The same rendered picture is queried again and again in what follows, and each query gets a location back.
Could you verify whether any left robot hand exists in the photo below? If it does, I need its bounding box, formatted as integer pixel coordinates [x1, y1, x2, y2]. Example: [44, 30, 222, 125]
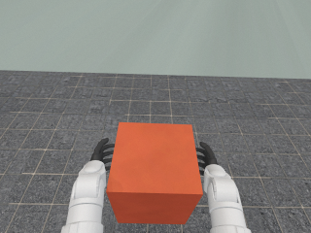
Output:
[90, 138, 115, 171]

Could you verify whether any right robot hand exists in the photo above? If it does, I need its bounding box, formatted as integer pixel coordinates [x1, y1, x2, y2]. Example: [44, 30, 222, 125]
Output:
[195, 142, 218, 176]

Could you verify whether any left robot forearm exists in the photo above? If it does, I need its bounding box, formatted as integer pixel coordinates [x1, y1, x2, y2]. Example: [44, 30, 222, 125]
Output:
[60, 160, 106, 233]

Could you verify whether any right robot forearm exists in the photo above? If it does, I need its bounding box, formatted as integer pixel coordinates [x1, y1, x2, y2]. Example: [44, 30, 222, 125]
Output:
[203, 164, 252, 233]

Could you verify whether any carton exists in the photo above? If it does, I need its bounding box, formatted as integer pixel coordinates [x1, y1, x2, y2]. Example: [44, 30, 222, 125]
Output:
[106, 122, 203, 224]

